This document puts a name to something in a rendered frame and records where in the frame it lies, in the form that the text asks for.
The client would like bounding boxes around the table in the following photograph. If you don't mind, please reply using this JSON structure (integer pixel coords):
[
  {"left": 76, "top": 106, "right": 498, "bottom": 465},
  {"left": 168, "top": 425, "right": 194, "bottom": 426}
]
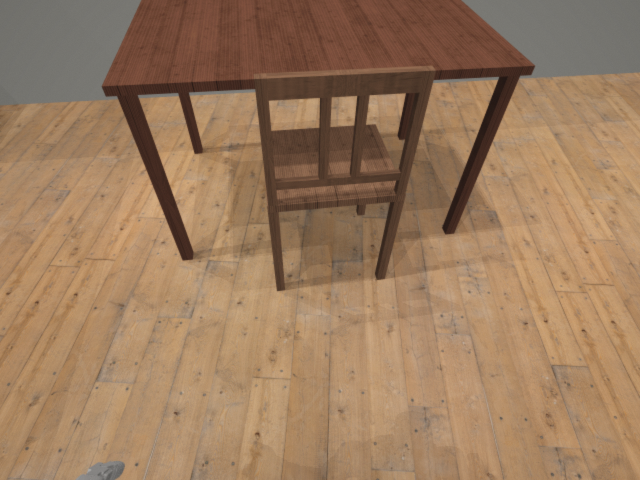
[{"left": 102, "top": 0, "right": 535, "bottom": 261}]

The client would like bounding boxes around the chair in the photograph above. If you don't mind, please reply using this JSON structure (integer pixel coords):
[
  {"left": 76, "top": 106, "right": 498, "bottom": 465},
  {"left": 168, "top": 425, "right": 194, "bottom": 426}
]
[{"left": 254, "top": 66, "right": 436, "bottom": 291}]

